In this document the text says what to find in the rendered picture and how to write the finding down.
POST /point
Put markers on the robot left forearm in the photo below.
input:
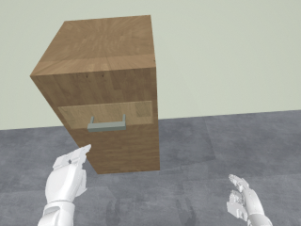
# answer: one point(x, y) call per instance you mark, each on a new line
point(57, 213)

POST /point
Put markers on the robot right forearm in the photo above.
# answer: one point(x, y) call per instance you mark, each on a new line
point(258, 220)

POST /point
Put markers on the robot left hand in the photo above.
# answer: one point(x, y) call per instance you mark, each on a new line
point(67, 180)

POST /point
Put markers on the drawer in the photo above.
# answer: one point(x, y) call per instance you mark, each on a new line
point(79, 116)

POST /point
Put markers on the cabinet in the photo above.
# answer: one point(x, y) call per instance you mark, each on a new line
point(105, 61)

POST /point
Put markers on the handle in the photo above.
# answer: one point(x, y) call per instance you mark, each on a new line
point(107, 126)

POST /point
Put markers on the robot right hand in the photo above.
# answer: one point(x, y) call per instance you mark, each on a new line
point(245, 204)

